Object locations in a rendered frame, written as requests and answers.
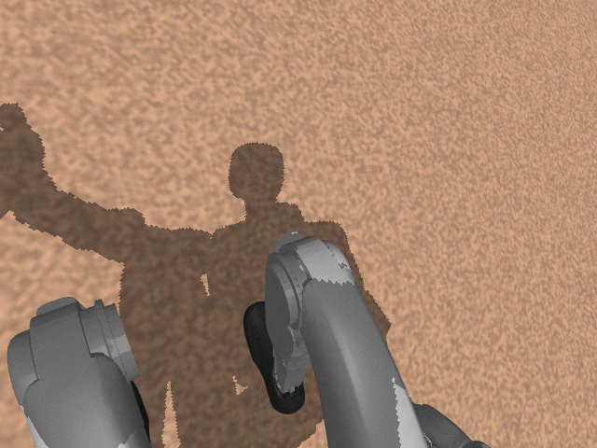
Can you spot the right robot hand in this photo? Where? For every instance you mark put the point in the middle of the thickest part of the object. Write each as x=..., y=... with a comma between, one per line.
x=439, y=431

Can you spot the right robot foot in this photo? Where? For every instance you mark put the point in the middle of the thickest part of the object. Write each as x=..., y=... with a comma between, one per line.
x=260, y=347

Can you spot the left robot foot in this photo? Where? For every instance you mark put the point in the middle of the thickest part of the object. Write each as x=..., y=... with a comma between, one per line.
x=141, y=408

